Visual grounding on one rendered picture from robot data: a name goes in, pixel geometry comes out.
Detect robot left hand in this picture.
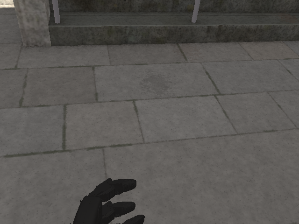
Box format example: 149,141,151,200
70,178,145,224

